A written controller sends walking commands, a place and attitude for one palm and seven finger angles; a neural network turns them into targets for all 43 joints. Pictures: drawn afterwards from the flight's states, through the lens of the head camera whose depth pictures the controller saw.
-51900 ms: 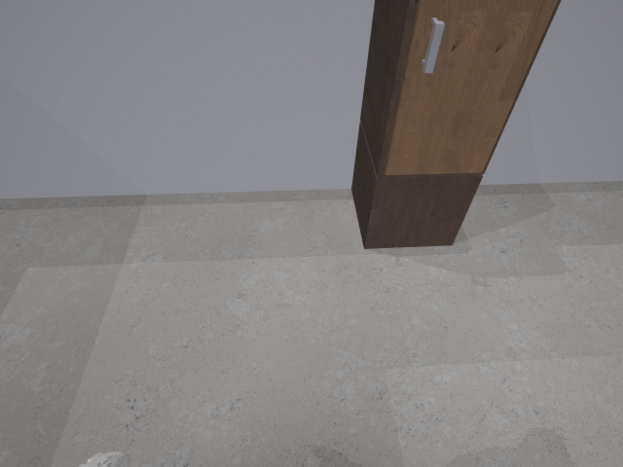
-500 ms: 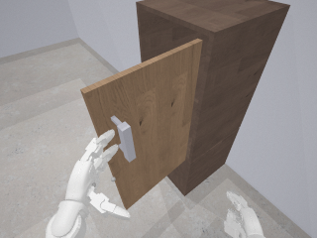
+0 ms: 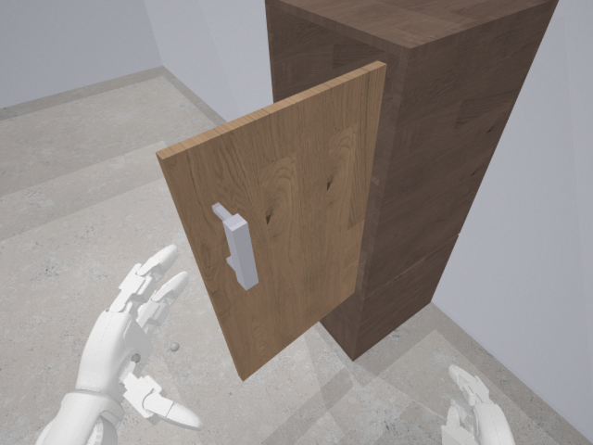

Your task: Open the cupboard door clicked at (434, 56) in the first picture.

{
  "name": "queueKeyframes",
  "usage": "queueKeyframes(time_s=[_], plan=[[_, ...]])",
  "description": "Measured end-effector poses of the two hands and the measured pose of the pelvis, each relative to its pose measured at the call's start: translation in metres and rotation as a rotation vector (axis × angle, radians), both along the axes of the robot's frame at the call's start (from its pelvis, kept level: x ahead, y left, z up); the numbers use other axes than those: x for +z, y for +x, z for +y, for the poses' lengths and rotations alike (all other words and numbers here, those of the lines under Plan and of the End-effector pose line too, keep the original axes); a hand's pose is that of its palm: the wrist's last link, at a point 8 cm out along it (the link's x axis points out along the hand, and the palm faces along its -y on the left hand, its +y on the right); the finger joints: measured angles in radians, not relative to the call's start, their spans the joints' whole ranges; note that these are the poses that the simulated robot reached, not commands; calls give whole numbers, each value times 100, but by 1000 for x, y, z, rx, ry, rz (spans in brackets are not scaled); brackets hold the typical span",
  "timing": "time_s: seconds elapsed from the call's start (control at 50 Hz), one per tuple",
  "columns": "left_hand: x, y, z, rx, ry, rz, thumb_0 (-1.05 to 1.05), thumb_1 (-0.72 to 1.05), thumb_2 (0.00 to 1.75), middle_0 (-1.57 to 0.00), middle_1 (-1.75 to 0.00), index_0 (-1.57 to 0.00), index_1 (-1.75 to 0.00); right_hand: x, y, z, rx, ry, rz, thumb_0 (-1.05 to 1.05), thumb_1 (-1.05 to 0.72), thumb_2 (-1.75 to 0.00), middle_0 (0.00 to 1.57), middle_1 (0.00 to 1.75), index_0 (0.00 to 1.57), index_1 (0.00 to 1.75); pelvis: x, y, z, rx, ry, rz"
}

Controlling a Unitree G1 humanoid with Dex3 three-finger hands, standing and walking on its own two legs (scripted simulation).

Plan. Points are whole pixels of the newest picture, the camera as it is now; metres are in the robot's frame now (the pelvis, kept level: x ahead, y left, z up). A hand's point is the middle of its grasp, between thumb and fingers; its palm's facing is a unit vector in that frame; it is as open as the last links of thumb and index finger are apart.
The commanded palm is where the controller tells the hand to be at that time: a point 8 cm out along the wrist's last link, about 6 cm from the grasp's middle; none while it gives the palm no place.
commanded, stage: draw the hand back to the body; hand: left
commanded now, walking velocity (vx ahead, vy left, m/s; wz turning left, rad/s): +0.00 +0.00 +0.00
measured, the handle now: (234, 246) +0.34 +0.11 +0.12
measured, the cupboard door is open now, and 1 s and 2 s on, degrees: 95 95 95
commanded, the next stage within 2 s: step back with the hand held close in 1.52 s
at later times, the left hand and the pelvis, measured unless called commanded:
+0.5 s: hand (109, 342) +0.19 +0.21 +0.14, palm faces +0.05 -0.99 -0.16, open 16.0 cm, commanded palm +0.16 +0.26 +0.15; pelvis +0.00 +0.02 +0.01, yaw +0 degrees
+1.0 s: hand (60, 301) +0.22 +0.27 +0.16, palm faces +0.35 -0.86 -0.38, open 10.8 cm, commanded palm +0.17 +0.31 +0.18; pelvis +0.02 +0.03 +0.03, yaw -2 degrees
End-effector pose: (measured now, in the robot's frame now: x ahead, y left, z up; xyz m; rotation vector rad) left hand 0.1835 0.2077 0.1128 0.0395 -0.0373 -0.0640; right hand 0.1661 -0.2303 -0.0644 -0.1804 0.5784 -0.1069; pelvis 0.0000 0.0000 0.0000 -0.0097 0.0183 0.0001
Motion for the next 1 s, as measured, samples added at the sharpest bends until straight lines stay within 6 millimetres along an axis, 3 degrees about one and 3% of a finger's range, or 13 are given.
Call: queueKeyframes(time_s=[0.16, 0.48, 0.64, 1.0], plan=[[11, -4, 15, 23, 26, -8, -2, -50, 30, -16, -30, -15, -30, 6, -1, 18, 1, 27, -30, 1, -90, -90, 20, 30, 20, 30, 3, 0, 9, -13, -1, -13], [31, -18, 51, 72, 76, -13, -2, -45, 32, -16, -30, -15, -30, 23, 19, 44, 65, 6, -94, 1, -90, -90, 20, 30, 20, 30, 8, -1, 24, 2, -12, -48], [42, -21, 70, 313, 237, -33, -1, -25, 41, -17, -30, -16, -30, 25, 17, 51, 71, -17, -19, 1, -90, -90, 20, 30, 20, 30, 18, 1, 28, -12, -9, -77], [69, -3, 97, 418, 366, -82, 0, 35, 67, -19, -30, -19, -30, 11, 19, 41, 29, -3, 111, 1, -90, -90, 20, 30, 20, 30, 26, 21, 29, -31, 0, -87]])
